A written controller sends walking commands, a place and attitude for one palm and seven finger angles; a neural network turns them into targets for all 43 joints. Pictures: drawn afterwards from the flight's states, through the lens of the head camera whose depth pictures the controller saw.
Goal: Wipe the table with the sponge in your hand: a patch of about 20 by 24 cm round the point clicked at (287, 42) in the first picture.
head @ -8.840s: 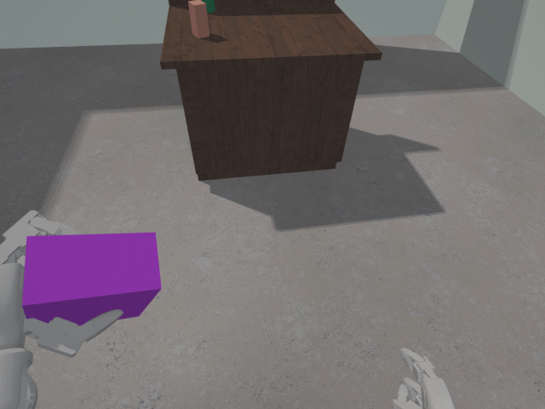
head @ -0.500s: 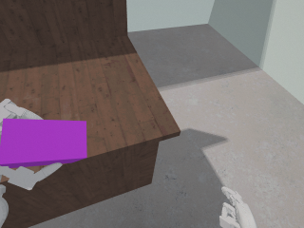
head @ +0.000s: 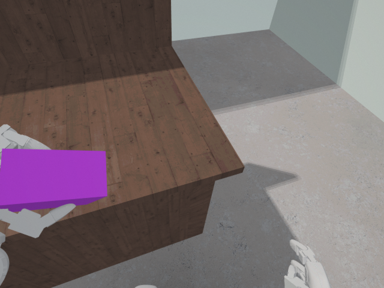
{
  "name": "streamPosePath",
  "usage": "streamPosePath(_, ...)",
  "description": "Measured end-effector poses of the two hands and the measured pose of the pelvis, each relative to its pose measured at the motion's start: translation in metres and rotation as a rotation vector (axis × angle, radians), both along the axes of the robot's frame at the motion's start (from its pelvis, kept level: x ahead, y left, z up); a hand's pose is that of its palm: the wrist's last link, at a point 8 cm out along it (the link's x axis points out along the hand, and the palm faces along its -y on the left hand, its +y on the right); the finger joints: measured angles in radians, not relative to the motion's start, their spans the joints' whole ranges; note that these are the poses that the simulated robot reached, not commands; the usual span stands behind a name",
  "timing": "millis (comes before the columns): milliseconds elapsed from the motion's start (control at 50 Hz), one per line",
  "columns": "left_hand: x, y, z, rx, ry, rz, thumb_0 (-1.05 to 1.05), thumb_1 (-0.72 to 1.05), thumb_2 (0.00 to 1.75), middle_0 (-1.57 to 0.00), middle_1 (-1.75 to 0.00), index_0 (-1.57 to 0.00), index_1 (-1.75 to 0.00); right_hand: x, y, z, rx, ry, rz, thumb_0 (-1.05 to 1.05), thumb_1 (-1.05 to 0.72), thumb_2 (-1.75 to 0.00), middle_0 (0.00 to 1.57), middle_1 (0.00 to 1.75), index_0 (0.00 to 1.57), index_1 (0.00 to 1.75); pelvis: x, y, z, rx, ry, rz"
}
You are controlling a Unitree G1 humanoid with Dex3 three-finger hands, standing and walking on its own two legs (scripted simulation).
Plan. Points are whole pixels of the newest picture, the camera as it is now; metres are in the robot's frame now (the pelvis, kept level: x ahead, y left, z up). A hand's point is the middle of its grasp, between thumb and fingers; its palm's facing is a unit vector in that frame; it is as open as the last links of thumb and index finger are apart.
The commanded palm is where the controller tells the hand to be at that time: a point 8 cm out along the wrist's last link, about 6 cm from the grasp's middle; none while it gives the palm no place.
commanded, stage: shuffle to correct the standing spot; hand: left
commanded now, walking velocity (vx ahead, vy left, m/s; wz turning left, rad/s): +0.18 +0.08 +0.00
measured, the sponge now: (68, 182) +0.24 +0.21 +0.16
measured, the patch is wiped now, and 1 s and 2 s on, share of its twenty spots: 0.00 0.00 0.00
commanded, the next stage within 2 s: come to a stop and stand still in 0.24 s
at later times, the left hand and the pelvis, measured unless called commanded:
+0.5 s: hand (34, 145) +0.27 +0.26 +0.20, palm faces +0.30 -0.84 -0.46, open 10.7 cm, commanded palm +0.21 +0.32 +0.20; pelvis +0.05 +0.04 +0.01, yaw -1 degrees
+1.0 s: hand (12, 144) +0.28 +0.30 +0.19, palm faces +0.34 -0.84 -0.43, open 10.7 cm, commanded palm +0.22 +0.33 +0.20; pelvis +0.05 +0.06 +0.03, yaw -2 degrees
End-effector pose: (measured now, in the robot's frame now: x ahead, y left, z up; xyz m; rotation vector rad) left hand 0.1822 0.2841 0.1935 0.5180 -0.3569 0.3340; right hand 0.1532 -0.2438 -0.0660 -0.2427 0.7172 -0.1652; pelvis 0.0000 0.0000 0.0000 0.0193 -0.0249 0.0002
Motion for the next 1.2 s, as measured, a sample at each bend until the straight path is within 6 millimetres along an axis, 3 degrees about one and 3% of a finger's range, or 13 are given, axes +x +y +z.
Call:
streamPosePath(100, 0.003, 0.009, 0.011, 0.034, -0.004, 0.002, -0.01, -0.54, 1.02, -0.66, -1.37, -0.67, -1.36, 0.012, 0.028, -0.005, 0.073, -0.008, 0.051, 0.01, -0.9, -0.9, 0.2, 0.3, 0.2, 0.3, 0.007, 0.008, 0.002, -0.041, 0.003, 0.038)
streamPosePath(200, 0.005, 0.028, 0.007, -0.015, -0.004, 0.015, -0.01, -0.54, 1.02, -0.66, -1.37, -0.67, -1.36, 0.022, 0.05, 0.0, 0.056, 0.026, 0.076, 0.01, -0.9, -0.9, 0.2, 0.3, 0.2, 0.3, 0.023, 0.028, 0.007, -0.03, 0.031, -0.001)
streamPosePath(300, 0.034, 0.045, -0.005, -0.026, 0.035, 0.021, -0.01, -0.54, 1.02, -0.66, -1.37, -0.67, -1.36, 0.034, 0.065, 0.003, 0.063, 0.004, 0.051, 0.01, -0.9, -0.9, 0.2, 0.3, 0.2, 0.3, 0.027, 0.037, 0.007, -0.006, 0.016, -0.026)
streamPosePath(360, 0.048, 0.041, 0.0, -0.037, 0.053, -0.002, -0.01, -0.54, 1.02, -0.66, -1.37, -0.67, -1.36, 0.038, 0.072, 0.011, 0.083, -0.011, 0.056, 0.01, -0.9, -0.9, 0.2, 0.3, 0.2, 0.3, 0.033, 0.038, 0.015, -0.019, 0.024, -0.023)
streamPosePath(480, 0.055, 0.022, 0.018, 0.044, 0.025, -0.097, -0.01, -0.54, 1.02, -0.66, -1.37, -0.67, -1.36, 0.05, 0.065, 0.011, 0.085, -0.05, 0.047, 0.01, -0.9, -0.9, 0.2, 0.3, 0.21, 0.3, 0.046, 0.038, 0.011, -0.048, 0.021, -0.02)
streamPosePath(660, 0.063, 0.051, 0.0, -0.09, 0.09, 0.0, -0.01, -0.54, 1.02, -0.66, -1.37, -0.67, -1.36, 0.046, 0.051, 0.021, -0.001, 0.002, -0.03, 0.01, -0.9, -0.9, 0.2, 0.3, 0.2, 0.3, 0.06, 0.052, 0.022, -0.035, 0.015, -0.046)
streamPosePath(800, 0.068, 0.052, 0.005, -0.103, 0.074, -0.026, -0.01, -0.54, 1.02, -0.66, -1.37, -0.67, -1.36, 0.058, 0.064, 0.034, -0.01, -0.034, -0.01, 0.01, -0.9, -0.9, 0.2, 0.3, 0.2, 0.3, 0.057, 0.059, 0.027, -0.035, 0.014, -0.043)
streamPosePath(940, 0.059, 0.053, 0.009, -0.091, 0.086, -0.035, -0.01, -0.54, 1.02, -0.66, -1.37, -0.67, -1.36, 0.065, 0.081, 0.039, 0.034, -0.072, 0.014, 0.01, -0.9, -0.9, 0.2, 0.3, 0.2, 0.3, 0.052, 0.059, 0.029, -0.038, 0.018, -0.045)
streamPosePath(1000, 0.056, 0.058, 0.013, -0.026, 0.089, -0.018, -0.01, -0.54, 1.02, -0.66, -1.37, -0.67, -1.36, 0.062, 0.085, 0.037, 0.029, -0.072, 0.048, 0.01, -0.9, -0.9, 0.2, 0.3, 0.2, 0.3, 0.048, 0.058, 0.029, -0.041, 0.018, -0.04)
streamPosePath(1040, 0.063, 0.075, 0.026, 0.05, 0.02, -0.001, -0.01, -0.54, 1.02, -0.66, -1.37, -0.67, -1.36, 0.058, 0.088, 0.032, 0.029, -0.049, 0.101, 0.01, -0.9, -0.9, 0.2, 0.3, 0.2, 0.3, 0.041, 0.055, 0.028, -0.039, 0.027, -0.033)
streamPosePath(1100, 0.067, 0.091, 0.027, -0.012, -0.013, 0.054, -0.01, -0.54, 1.02, -0.66, -1.37, -0.67, -1.36, 0.049, 0.089, 0.027, 0.06, -0.039, 0.118, 0.01, -0.9, -0.9, 0.2, 0.3, 0.2, 0.3, 0.035, 0.057, 0.027, -0.036, 0.026, -0.052)
streamPosePath(1200, 0.058, 0.061, 0.004, -0.083, 0.063, -0.038, -0.01, -0.54, 1.02, -0.66, -1.37, -0.67, -1.36, 0.031, 0.084, 0.022, 0.07, -0.029, 0.063, 0.01, -0.9, -0.9, 0.2, 0.3, 0.21, 0.3, 0.038, 0.065, 0.026, -0.036, 0.027, -0.066)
